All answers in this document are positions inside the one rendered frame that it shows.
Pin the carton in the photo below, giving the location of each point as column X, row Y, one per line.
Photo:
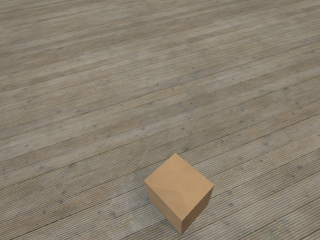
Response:
column 179, row 192

